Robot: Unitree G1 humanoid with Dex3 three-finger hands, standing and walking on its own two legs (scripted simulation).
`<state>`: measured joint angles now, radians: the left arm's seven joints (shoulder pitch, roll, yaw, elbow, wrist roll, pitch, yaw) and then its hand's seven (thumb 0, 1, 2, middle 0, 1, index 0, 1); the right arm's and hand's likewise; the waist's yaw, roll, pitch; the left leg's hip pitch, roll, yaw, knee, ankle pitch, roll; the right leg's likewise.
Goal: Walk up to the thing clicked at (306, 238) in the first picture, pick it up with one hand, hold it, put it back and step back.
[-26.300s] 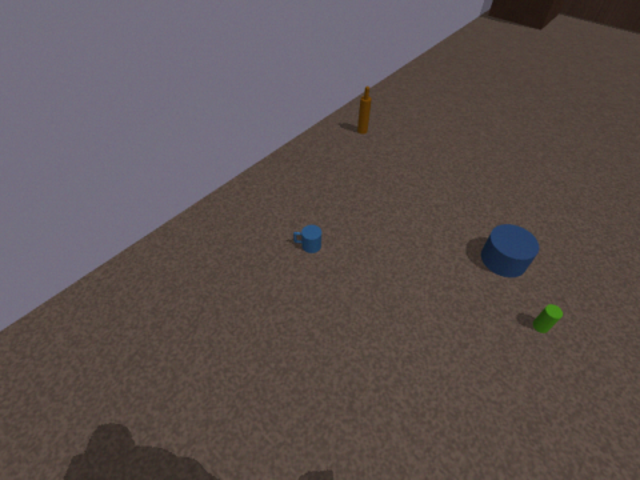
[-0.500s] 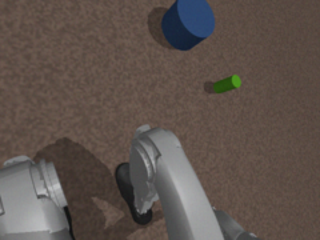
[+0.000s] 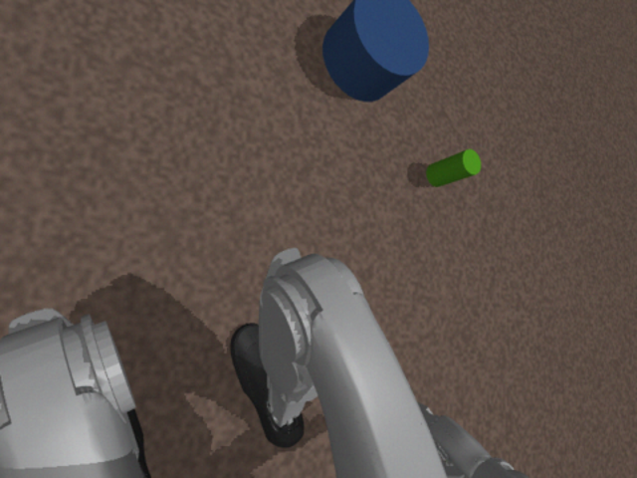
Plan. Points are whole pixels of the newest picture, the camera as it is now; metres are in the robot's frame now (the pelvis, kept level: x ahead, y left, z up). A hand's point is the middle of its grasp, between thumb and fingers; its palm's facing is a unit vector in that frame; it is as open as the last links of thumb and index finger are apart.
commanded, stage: close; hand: left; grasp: from above
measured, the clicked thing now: out of the picture +0.44 +0.37 -0.26
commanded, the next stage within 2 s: settle in 0.44 s
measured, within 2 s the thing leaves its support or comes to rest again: leaves its support in 0.94 s
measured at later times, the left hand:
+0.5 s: hand out of the picture +0.43 +0.35 -0.24, palm faces -0.44 -0.17 -0.88, open 10.9 cm
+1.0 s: hand out of the picture +0.43 +0.35 -0.22, palm faces -0.41 -0.15 -0.90, open 10.5 cm
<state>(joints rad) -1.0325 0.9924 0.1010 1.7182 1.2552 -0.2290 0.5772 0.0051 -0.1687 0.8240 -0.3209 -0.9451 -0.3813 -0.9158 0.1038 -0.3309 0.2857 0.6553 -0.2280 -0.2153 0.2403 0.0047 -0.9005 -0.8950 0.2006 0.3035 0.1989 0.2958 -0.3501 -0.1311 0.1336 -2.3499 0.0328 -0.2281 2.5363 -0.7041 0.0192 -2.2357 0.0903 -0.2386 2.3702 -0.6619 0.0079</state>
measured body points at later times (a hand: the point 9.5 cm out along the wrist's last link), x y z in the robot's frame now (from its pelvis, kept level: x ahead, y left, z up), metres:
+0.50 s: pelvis +0.00 +0.00 +0.00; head +0.26 +0.13 +0.34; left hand +0.45 +0.35 -0.19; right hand +0.07 -0.25 -0.06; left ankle +0.07 +0.12 -0.27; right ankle +0.11 -0.10 -0.27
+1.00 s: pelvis +0.00 +0.00 +0.00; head +0.26 +0.13 +0.35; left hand +0.45 +0.35 -0.17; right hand +0.08 -0.25 -0.06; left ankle +0.07 +0.12 -0.27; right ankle +0.11 -0.10 -0.27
